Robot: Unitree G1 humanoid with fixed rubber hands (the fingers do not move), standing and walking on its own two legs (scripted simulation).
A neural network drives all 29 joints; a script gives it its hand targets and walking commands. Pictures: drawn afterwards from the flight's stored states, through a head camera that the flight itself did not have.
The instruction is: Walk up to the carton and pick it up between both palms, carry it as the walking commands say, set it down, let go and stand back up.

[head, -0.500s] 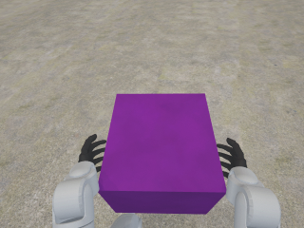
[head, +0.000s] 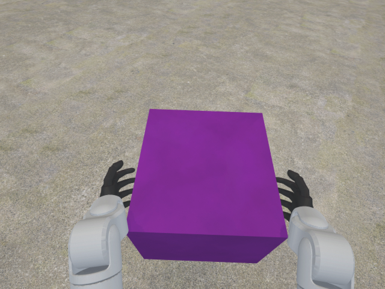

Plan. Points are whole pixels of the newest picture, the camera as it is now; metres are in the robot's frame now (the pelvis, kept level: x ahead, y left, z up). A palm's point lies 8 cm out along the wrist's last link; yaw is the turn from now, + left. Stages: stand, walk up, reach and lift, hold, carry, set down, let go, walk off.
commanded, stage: carry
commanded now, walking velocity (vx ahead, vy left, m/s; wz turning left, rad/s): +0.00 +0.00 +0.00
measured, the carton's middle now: (203, 186) +0.34 +0.02 +0.01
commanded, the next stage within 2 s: none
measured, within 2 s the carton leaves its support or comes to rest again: neither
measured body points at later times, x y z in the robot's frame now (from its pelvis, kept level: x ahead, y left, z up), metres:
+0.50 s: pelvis -0.04 -0.02 -0.01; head -0.07 -0.03 +0.44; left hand +0.22 +0.14 +0.09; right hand +0.20 -0.20 +0.08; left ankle +0.01 +0.07 -0.74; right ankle -0.08 -0.10 -0.74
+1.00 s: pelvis -0.03 -0.02 -0.01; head -0.06 -0.01 +0.44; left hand +0.23 +0.14 +0.09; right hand +0.20 -0.20 +0.09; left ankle +0.01 +0.07 -0.74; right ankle -0.08 -0.10 -0.74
